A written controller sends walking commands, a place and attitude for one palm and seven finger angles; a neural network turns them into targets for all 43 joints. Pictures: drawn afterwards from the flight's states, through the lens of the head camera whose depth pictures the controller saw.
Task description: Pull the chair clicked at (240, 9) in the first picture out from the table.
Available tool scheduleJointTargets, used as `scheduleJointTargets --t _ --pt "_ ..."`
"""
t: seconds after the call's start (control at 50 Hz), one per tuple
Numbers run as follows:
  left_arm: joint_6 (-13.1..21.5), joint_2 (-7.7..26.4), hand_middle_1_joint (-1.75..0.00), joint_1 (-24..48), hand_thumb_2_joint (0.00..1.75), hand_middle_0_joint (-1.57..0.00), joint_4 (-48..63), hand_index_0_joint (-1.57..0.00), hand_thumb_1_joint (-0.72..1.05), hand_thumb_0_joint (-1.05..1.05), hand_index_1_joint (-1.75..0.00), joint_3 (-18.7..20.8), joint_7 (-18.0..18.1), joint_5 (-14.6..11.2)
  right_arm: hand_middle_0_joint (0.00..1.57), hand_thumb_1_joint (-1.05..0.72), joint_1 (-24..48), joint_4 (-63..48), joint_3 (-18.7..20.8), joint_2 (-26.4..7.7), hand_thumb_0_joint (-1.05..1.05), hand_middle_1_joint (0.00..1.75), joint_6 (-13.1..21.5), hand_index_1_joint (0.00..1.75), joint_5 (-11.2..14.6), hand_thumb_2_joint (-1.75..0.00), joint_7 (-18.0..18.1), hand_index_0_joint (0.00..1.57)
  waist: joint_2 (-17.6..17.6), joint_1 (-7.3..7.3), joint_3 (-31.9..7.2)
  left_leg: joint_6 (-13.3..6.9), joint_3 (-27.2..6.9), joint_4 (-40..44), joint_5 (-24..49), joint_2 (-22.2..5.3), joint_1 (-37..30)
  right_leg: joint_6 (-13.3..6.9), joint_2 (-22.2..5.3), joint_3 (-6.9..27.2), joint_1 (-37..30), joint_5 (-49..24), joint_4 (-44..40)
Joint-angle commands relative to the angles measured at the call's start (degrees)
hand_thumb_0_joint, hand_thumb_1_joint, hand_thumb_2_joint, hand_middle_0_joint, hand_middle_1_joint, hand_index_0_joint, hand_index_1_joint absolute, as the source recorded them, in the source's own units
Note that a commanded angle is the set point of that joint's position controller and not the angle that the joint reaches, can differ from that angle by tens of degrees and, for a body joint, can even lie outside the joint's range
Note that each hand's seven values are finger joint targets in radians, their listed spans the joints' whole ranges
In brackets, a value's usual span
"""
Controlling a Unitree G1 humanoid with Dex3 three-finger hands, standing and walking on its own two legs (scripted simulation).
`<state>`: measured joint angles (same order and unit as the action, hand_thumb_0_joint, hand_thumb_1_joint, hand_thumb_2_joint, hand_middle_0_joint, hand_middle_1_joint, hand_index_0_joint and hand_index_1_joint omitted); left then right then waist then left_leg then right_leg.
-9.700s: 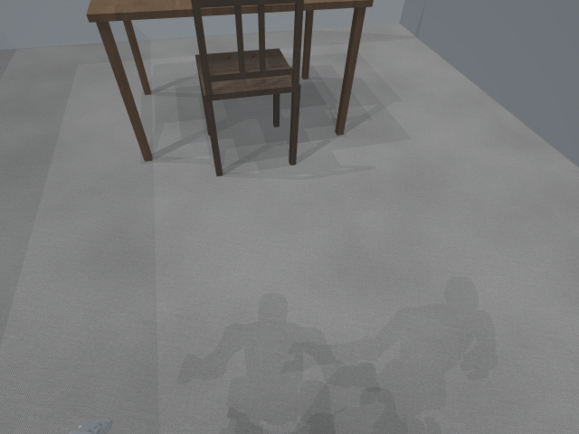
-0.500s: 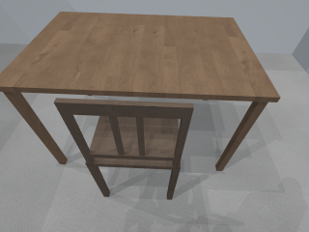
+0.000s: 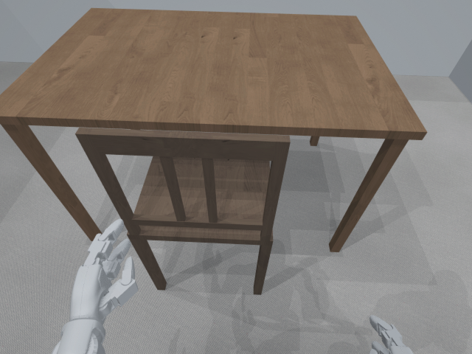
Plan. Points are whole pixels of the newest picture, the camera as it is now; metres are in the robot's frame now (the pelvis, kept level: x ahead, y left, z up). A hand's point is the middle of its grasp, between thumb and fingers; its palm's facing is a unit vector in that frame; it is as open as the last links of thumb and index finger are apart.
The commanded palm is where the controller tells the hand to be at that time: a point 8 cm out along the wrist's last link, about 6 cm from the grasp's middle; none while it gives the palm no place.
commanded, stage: raise the hand toward the chair's back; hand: left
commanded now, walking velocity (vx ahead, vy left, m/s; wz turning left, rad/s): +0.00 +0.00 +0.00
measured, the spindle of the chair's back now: (174, 190) +0.49 +0.16 -0.07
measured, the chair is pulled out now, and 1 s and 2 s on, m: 0.00 0.00 0.00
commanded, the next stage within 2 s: aim the fingers beside a spindle in 1.86 s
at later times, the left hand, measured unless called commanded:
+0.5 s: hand (139, 313) +0.20 +0.17 -0.03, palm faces -0.07 -1.00 -0.02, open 12.0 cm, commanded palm +0.17 +0.23 -0.02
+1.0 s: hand (117, 304) +0.21 +0.20 -0.02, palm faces -0.01 -1.00 -0.04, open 16.1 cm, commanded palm +0.19 +0.26 -0.01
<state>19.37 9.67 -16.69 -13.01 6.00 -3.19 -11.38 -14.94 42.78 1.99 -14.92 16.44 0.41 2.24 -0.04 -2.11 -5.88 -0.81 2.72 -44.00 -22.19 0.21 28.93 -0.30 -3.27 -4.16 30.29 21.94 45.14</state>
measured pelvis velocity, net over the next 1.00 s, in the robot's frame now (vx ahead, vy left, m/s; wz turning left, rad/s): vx -0.01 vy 0.01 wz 0.01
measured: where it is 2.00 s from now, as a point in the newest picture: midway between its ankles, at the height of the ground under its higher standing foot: outside the picture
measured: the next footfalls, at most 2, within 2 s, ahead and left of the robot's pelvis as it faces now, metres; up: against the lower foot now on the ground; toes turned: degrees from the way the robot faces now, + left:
none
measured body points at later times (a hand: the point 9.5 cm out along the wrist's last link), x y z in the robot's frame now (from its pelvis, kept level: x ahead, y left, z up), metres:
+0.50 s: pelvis -0.03 -0.02 -0.07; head +0.05 -0.01 +0.37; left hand +0.20 +0.22 -0.03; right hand +0.16 -0.23 -0.16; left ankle +0.00 +0.11 -0.71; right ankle +0.01 -0.11 -0.71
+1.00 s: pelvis -0.01 +0.01 -0.06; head +0.06 +0.03 +0.39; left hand +0.21 +0.26 -0.01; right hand +0.19 -0.23 -0.12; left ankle +0.00 +0.11 -0.71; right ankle +0.01 -0.11 -0.71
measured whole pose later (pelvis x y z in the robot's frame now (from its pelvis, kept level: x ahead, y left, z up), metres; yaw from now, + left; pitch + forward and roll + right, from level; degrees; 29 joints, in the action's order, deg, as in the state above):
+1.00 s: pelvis -0.01 +0.01 -0.06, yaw +0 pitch +16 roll -3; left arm 23.8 13.9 -20.2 -1.3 10.0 -15.9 -14.7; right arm -11.3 29.6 0.3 -13.7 12.5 1.5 2.9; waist 0.6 -0.5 -8.0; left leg -1.5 -0.3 -66.3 -30.9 -1.2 51.4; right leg -0.1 -2.6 -6.3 49.8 28.5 62.6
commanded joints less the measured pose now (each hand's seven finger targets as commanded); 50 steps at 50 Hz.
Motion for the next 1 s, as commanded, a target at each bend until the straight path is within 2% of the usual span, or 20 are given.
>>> scheduleJointTargets --t 0.0,0.02,0.04,0.06,0.08,0.1,0.16,0.18,0.22,0.28,0.3,0.38,0.42,0.48,0.52,0.58,0.6,0.72,0.92,0.98 --pt "18.01 4.02 -0.25 -15.89 0.77 -0.17 -4.05 -0.17 0.6 0.0 -0.25 5.52 -15.33 -2.28 0.2 -0.9 7.39 -15.0 3.56 -6.74 0.0 0.3 3.12 0.3 0.39 -0.9 -3.08 0.2 -4.51 5.71 -4.27 2.25 -1.32 -7.49 6.32 1.54 14.31 -2.36 1.44 1.91 5.77 -5.38 5.87" --pt "19.04 6.71 -0.25 -14.11 0.76 -0.17 -3.43 -0.17 0.57 0.0 -0.25 7.93 -16.79 -2.13 0.2 -0.9 7.92 -16.81 3.93 -6.83 0.0 0.3 2.58 0.3 0.73 -0.9 -3.37 0.2 -3.34 6.24 -6.07 1.71 -0.61 -9.33 5.62 1.58 16.33 -2.33 1.54 2.45 7.15 -4.55 7.83" --pt "18.48 6.94 -0.25 -13.3 0.75 -0.16 -1.68 -0.16 0.55 0.0 -0.25 8.06 -17.42 -2.64 0.2 -0.9 9.23 -18.76 3.87 -6.53 0.0 0.3 1.83 0.3 1.21 -0.9 -3.33 0.2 -4.7 6.69 -6.97 1.16 0.39 -10.71 1.41 2.07 18.87 -1.83 1.2 4.71 7.81 1.75 6.62" --pt "17.43 7.2 -0.24 -9.29 0.74 -0.16 3.35 -0.16 0.53 0.0 -0.24 7.33 -17.54 -3.72 0.2 -0.9 9.84 -21.43 3.7 -6.89 0.0 0.3 1.35 0.3 1.35 -0.9 -2.95 0.2 -3.11 6.12 -7.83 0.61 0.44 -11.64 -0.7 2.29 20.36 -1.49 1.0 5.89 8.42 5.09 6.66" --pt "16.17 10.61 -0.24 -6.83 0.73 -0.16 7.09 -0.16 0.5 0.0 -0.24 10.65 -16.64 -4.61 0.2 -0.9 9.72 -22.35 3.75 -6.75 0.0 0.3 0.45 0.3 1.45 -0.9 -2.52 0.2 -0.48 6.39 -8.79 0.5 0.13 -12.24 -1.81 2.16 21.2 -1.47 1.16 6.81 8.68 7.84 6.52" --pt "15.68 11.08 -0.23 -3.58 0.72 -0.16 14.0 -0.16 0.48 0.0 -0.23 10.28 -15.56 -4.95 0.2 -0.9 9.31 -23.95 3.49 -6.65 0.0 0.3 0.12 0.3 1.49 -0.9 -2.16 0.2 2.3 5.81 -11.46 0.14 -0.27 -12.78 -1.28 1.91 19.99 -1.5 1.26 7.48 8.5 8.0 6.84" --pt "16.74 10.1 -0.22 1.69 0.69 -0.15 27.08 -0.15 0.41 0.0 -0.22 8.65 -11.62 -4.51 0.2 -0.9 6.6 -23.27 3.04 -5.19 0.0 0.3 -0.23 0.3 1.05 -0.9 -0.81 0.2 5.99 2.81 -15.56 -0.63 -1.55 -15.41 2.72 0.4 16.45 -1.41 2.17 6.91 10.1 1.73 8.66" --pt "17.3 10.2 -0.22 4.55 0.68 -0.15 30.14 -0.15 0.39 0.0 -0.22 7.12 -11.01 -3.97 0.2 -0.9 5.62 -22.56 2.67 -5.43 0.0 0.3 -0.26 0.3 0.71 -0.9 -0.43 0.2 4.68 0.89 -15.59 -0.85 -2.22 -16.53 2.68 -0.05 17.02 -1.12 2.59 6.68 11.88 1.12 9.39" --pt "17.86 8.58 -0.21 4.66 0.66 -0.14 28.6 -0.14 0.34 0.0 -0.21 4.05 -11.79 -3.19 0.2 -0.9 5.2 -20.88 2.17 -5.49 0.0 0.3 0.2 0.3 0.72 -0.9 0.28 0.2 5.44 -0.99 -12.97 -0.87 -3.06 -18.2 2.27 -0.48 18.05 -1.2 2.85 6.59 14.94 1.5 9.33" --pt "15.48 9.14 -0.2 5.16 0.63 -0.14 23.72 -0.14 0.27 0.0 -0.2 2.32 -15.42 -3.5 0.2 -0.9 4.97 -19.01 1.31 -6.58 0.0 0.3 1.05 0.3 1.07 -0.9 1.13 0.2 3.83 -2.26 -12.1 -1.08 -4.02 -19.48 0.46 -0.76 20.42 -1.1 3.06 6.2 16.48 3.77 9.28" --pt "13.78 8.96 -0.2 4.74 0.62 -0.13 21.9 -0.13 0.25 0.0 -0.2 2.34 -16.62 -3.95 0.2 -0.9 4.8 -18.84 1.25 -6.65 0.0 0.3 1.18 0.3 1.37 -0.9 1.38 0.2 2.41 -2.1 -12.6 -1.06 -4.15 -19.35 -0.09 -0.67 20.88 -0.84 2.95 6.06 15.87 4.37 8.93" --pt "5.7 11.61 -0.18 0.66 0.58 -0.13 17.49 -0.13 0.15 0.0 -0.18 7.52 -18.07 -5.76 0.2 -0.9 6.1 -19.3 1.11 -6.31 0.0 0.3 0.63 0.3 2.17 -0.9 2.16 0.2 0.04 1.05 -15.4 -0.95 -4.01 -17.34 0.0 -0.17 21.8 -0.41 2.46 6.45 10.49 6.78 6.71" --pt "4.16 12.33 -0.18 -1.03 0.56 -0.12 21.09 -0.12 0.11 0.0 -0.18 10.24 -16.6 -6.41 0.2 -0.9 6.38 -20.0 1.33 -5.51 0.0 0.3 0.3 0.3 2.03 -0.9 2.08 0.2 0.22 2.87 -19.41 -0.87 -4.02 -15.95 3.79 -0.09 19.71 -0.36 2.07 5.64 6.54 1.8 7.5" --pt "4.04 11.77 -0.16 -4.01 0.53 -0.11 21.18 -0.11 0.04 0.0 -0.16 11.88 -13.45 -6.19 0.2 -0.9 7.05 -19.49 1.48 -4.25 0.0 0.3 -0.11 0.3 1.67 -0.9 1.86 0.2 -0.82 3.85 -18.99 -0.62 -4.16 -14.63 6.99 -0.17 18.79 -0.34 2.3 4.08 5.24 -3.2 8.44" --pt "5.77 10.74 -0.16 -4.08 0.51 -0.11 22.19 -0.11 -0.01 0.0 -0.16 10.85 -12.13 -5.53 0.2 -0.9 6.47 -19.04 1.7 -4.03 0.0 0.3 -0.05 0.3 1.38 -0.9 1.64 0.2 -0.71 3.26 -17.88 -0.48 -4.16 -14.14 7.44 -0.3 18.16 -0.33 2.21 3.4 6.51 -4.29 8.93" --pt "7.57 9.88 -0.15 -3.54 0.48 -0.1 18.85 -0.1 -0.08 0.0 -0.15 9.04 -11.8 -4.33 0.2 -0.9 6.25 -18.56 1.7 -4.69 0.0 0.3 -0.16 0.3 1.28 -0.9 1.57 0.2 -2.79 1.84 -13.26 -0.52 -4.31 -13.83 4.63 -0.38 19.62 -0.39 2.39 2.64 10.05 -0.63 8.65" --pt "8.29 9.5 -0.14 -3.08 0.47 -0.1 19.03 -0.1 -0.1 0.0 -0.14 8.27 -12.12 -4.38 0.2 -0.9 5.82 -18.77 1.75 -5.1 0.0 0.3 -0.04 0.3 1.32 -0.9 1.54 0.2 -1.88 1.53 -12.96 -0.56 -4.2 -13.79 3.85 -0.27 19.55 -0.39 2.25 2.92 10.71 0.3 8.46" --pt "10.13 11.44 -0.12 -2.23 0.41 -0.09 22.54 -0.09 -0.24 0.0 -0.12 9.11 -13.48 -5.13 0.2 -0.9 4.38 -19.17 1.94 -6.09 0.0 0.3 0.43 0.3 1.39 -0.9 1.74 0.2 2.68 1.92 -15.83 -0.47 -4.4 -12.54 5.77 -0.26 15.28 -0.98 2.46 1.57 10.61 -1.96 9.35" --pt "7.94 10.93 -0.08 -1.88 0.31 -0.06 23.45 -0.06 -0.48 0.0 -0.08 7.64 -12.55 -3.95 0.2 -0.9 3.72 -20.47 1.54 -6.62 0.0 0.3 -1.2 0.3 1.2 -0.9 1.11 0.2 5.36 1.31 -14.8 0.35 -5.8 -10.55 9.31 -0.76 10.96 -1.18 3.18 -0.98 12.79 -4.54 10.32" --pt "6.67 11.8 -0.08 -1.13 0.3 -0.06 21.89 -0.06 -0.5 0.0 -0.08 8.6 -12.83 -3.92 0.2 -0.9 3.59 -20.78 1.23 -6.83 0.0 0.3 -1.96 0.3 1.26 -0.9 1.24 0.2 3.52 1.01 -13.45 0.29 -6.06 -10.15 8.35 -0.86 11.56 -1.23 3.51 -1.18 12.46 -4.04 9.65"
